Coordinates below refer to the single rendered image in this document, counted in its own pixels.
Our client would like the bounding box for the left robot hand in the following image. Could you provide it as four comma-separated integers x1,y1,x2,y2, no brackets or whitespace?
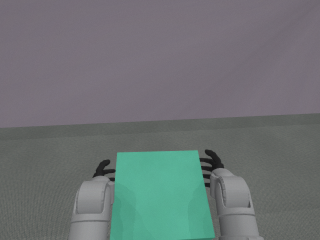
92,159,116,182

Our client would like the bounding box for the carton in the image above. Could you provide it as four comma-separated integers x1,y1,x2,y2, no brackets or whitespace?
110,150,215,240

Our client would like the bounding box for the robot right forearm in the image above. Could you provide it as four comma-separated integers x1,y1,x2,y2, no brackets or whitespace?
210,168,264,240

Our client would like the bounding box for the robot left forearm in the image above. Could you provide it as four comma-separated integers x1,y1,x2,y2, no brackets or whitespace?
68,176,115,240

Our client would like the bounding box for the right robot hand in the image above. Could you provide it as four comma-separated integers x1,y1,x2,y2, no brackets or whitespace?
199,149,224,188

